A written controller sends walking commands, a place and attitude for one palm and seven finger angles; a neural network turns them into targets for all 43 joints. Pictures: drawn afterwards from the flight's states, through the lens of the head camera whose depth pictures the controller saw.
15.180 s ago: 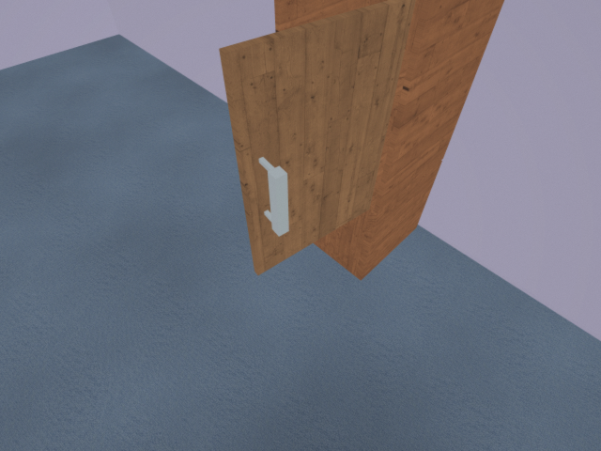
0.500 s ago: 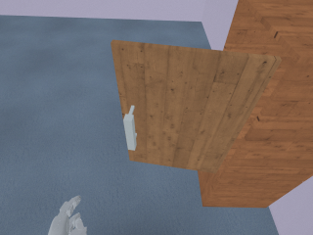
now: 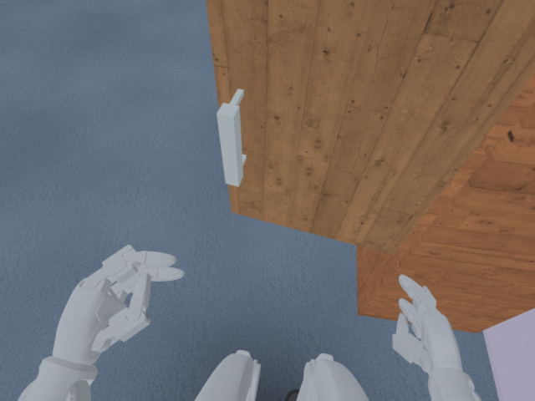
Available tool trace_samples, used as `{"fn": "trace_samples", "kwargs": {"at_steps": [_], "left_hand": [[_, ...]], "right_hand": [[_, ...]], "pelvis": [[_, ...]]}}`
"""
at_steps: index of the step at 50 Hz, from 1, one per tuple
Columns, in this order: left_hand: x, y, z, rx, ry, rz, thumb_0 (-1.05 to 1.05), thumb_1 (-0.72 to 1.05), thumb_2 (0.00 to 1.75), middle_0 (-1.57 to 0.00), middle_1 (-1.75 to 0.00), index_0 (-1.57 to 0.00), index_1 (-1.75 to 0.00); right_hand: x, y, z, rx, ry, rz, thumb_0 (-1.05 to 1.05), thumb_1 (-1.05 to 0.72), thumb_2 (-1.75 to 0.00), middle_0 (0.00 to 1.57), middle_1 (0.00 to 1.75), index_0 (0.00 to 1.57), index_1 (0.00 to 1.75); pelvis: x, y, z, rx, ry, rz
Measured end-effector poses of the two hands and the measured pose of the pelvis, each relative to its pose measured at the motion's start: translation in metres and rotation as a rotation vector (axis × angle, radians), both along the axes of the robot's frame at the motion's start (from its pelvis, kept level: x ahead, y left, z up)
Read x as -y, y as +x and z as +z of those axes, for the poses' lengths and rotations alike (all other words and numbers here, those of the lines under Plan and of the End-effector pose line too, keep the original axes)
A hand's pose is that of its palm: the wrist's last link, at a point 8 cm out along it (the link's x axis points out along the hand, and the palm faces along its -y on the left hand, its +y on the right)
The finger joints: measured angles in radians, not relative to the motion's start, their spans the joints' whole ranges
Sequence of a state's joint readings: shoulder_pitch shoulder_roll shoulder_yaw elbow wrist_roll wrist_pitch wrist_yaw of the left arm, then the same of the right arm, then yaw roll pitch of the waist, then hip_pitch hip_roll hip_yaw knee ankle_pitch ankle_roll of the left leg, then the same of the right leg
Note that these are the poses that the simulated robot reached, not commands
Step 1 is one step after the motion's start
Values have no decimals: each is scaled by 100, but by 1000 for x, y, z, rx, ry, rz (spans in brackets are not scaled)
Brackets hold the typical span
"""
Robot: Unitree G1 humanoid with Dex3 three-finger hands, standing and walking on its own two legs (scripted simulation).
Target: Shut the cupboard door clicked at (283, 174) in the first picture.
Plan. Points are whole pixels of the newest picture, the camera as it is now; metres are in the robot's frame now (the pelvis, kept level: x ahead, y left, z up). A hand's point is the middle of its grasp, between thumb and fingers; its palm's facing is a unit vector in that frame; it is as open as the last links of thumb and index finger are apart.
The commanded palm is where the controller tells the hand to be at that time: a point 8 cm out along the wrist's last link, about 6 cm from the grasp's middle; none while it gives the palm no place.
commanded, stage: raise the hand and make a fist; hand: left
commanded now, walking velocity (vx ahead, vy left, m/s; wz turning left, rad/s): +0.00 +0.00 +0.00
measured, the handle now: (236, 139) +0.52 +0.12 +0.06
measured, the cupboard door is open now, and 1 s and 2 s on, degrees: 82 82 82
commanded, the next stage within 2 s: bring the fist close to the handle in 1.28 s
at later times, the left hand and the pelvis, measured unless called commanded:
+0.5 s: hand (147, 288) +0.24 +0.19 +0.05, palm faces -0.20 -0.98 -0.01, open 3.2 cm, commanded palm +0.23 +0.26 +0.06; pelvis +0.03 +0.03 +0.01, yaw -2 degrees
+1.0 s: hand (124, 266) +0.26 +0.23 +0.07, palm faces -0.16 -0.99 -0.03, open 3.1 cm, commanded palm +0.24 +0.28 +0.07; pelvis +0.04 +0.05 +0.02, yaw -2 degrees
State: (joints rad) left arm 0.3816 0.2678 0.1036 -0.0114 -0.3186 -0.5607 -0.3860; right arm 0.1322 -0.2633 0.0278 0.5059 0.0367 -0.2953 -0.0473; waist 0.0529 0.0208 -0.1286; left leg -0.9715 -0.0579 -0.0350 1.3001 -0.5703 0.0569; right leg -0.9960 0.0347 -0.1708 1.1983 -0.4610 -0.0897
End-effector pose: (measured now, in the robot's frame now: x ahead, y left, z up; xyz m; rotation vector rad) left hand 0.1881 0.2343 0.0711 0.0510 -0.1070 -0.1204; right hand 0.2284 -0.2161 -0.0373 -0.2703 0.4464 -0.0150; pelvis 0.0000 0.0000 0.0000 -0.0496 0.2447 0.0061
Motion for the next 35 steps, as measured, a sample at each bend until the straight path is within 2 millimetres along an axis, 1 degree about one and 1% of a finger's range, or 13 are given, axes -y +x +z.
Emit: {"fn": "trace_samples", "kwargs": {"at_steps": [3,6,8,10,14,16,19,21,23,26,30,32,35], "left_hand": [[16,30,-12,-93,7,-113,2,90,90,-67,-81,-66,-81],[16,49,-25,-225,-4,-132,2,90,90,-72,-87,-72,-87],[7,52,-24,-264,-19,-80,2,90,90,-76,-91,-75,-91],[-6,51,-15,-255,-24,-7,2,90,90,-80,-95,-79,-95],[-24,41,0,-186,-2,70,2,90,90,-87,-103,-86,-103],[-25,37,-2,-175,3,51,2,90,90,-90,-107,-90,-107],[-19,37,-16,-196,-13,-20,2,90,90,-96,-113,-95,-113],[-14,38,-24,-207,-22,-64,2,90,90,-100,-117,-99,-117],[-13,42,-24,-198,-24,-85,2,90,90,-103,-121,-103,-121],[-19,47,-13,-148,-22,-58,2,90,90,-109,-127,-108,-127],[-33,50,3,-107,-12,0,2,90,90,-116,-135,-116,-135],[-37,50,3,-126,-9,6,2,90,90,-120,-139,-119,-139],[-38,48,-6,-187,-7,-16,2,90,90,-124,-143,-123,-144]], "right_hand": [[-10,-13,-13,-59,58,-33,1,-90,-90,21,30,20,30],[-10,-32,-21,-135,92,-90,1,-90,-90,21,30,21,30],[-5,-44,-23,-182,95,-133,1,-90,-90,21,30,21,30],[1,-53,-23,-221,87,-169,1,-90,-90,21,30,21,30],[13,-61,-24,-267,38,-194,1,-90,-90,21,30,20,30],[18,-59,-24,-270,10,-191,1,-90,-90,21,30,20,30],[22,-51,-22,-250,-27,-184,1,-90,-90,21,30,20,30],[21,-44,-19,-224,-43,-182,1,-90,-90,21,30,20,30],[18,-36,-14,-196,-50,-178,1,-90,-90,21,30,20,30],[8,-23,-7,-159,-39,-167,1,-90,-90,21,30,20,30],[-11,-10,1,-131,-3,-135,1,-90,-90,20,30,20,30],[-20,-6,3,-125,14,-117,1,-90,-90,21,30,20,30],[-30,-4,6,-123,26,-92,1,-90,-90,21,30,20,30]], "pelvis": [[1,2,2,-20,6,-14],[0,8,6,-30,17,-31],[-1,13,10,-34,22,-40],[-3,19,14,-37,24,-44],[-9,27,17,-47,19,-38],[-13,29,16,-55,14,-33],[-19,29,11,-64,6,-31],[-22,29,9,-67,2,-32],[-25,29,8,-66,-2,-35],[-29,30,9,-60,-6,-34],[-34,32,14,-52,-12,-30],[-37,33,16,-51,-14,-28],[-40,33,18,-51,-17,-25]]}}
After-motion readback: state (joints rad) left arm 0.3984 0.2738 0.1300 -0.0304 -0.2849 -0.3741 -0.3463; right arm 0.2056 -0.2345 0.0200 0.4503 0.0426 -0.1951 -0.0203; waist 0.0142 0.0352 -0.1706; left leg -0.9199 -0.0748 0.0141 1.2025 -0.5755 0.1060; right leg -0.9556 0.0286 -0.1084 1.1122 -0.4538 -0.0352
